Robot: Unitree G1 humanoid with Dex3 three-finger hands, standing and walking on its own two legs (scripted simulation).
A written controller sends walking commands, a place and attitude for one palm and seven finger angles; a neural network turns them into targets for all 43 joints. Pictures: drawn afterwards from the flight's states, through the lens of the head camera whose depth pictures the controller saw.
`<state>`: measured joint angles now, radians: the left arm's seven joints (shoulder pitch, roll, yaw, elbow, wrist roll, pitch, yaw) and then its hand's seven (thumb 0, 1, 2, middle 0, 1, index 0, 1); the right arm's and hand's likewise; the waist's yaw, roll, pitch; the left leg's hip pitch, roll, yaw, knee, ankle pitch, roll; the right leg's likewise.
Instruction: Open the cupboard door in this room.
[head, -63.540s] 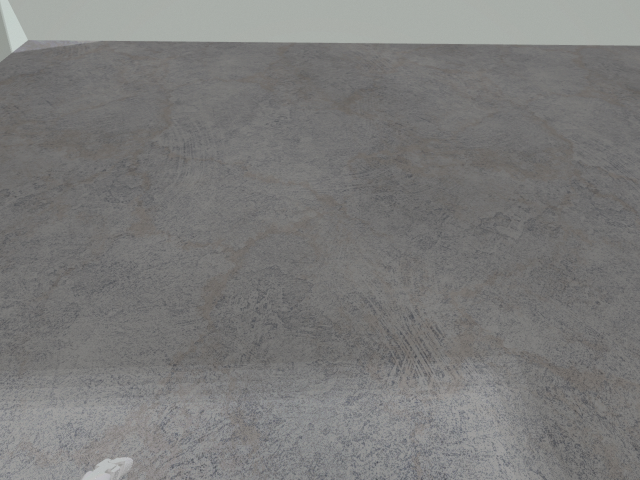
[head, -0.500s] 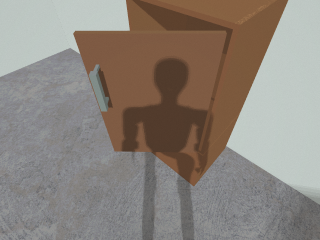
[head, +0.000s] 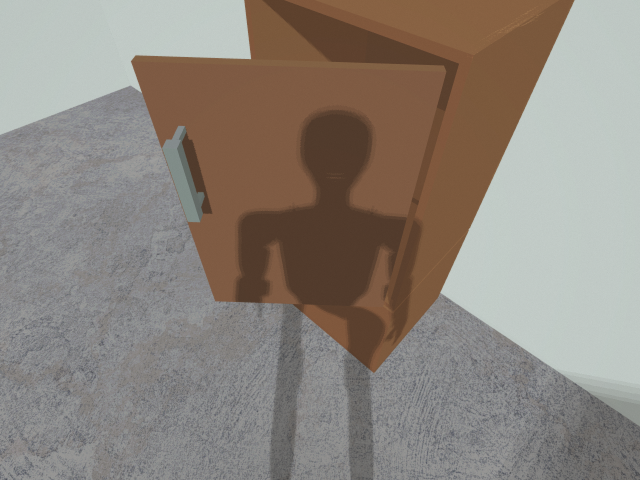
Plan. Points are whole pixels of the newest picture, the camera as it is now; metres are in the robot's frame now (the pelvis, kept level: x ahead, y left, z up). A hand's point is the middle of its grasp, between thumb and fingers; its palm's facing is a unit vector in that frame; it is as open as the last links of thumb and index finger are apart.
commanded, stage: look again from close up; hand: left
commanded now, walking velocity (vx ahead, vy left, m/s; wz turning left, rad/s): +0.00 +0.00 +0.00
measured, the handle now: (187, 175) +0.53 +0.25 +0.07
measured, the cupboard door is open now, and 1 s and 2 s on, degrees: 41 41 41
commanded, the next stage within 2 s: raise the hand with hooked fingers in 0.50 s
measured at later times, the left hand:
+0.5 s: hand out of the picture +0.00 +0.18 -0.18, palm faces +0.01 -0.98 -0.20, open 7.3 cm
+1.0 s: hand (180, 467) +0.15 +0.18 -0.05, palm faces -0.01 -1.00 +0.02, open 8.4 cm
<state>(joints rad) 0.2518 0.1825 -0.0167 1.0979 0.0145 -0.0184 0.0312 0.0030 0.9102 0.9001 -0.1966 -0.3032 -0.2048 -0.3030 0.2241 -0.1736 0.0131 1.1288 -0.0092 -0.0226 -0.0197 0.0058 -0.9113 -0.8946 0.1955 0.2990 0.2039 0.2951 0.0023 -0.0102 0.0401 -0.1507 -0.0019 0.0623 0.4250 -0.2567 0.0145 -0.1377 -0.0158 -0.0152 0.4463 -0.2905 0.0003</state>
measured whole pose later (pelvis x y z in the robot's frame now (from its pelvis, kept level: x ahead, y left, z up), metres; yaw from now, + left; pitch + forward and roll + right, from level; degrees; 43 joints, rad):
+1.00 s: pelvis -0.05 -0.01 -0.06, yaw +2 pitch +9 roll +0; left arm 0.35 0.20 0.16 0.24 -0.25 -0.48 -0.35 0.00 0.64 0.78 -0.22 -0.48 -0.23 -0.48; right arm 0.16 -0.27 -0.04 0.53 0.03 -0.23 0.00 0.01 -0.91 -0.89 0.20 0.30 0.21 0.30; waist 0.00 -0.05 -0.10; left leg -0.70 0.01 0.03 0.98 -0.43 0.01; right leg -0.67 -0.02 -0.05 1.00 -0.48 -0.02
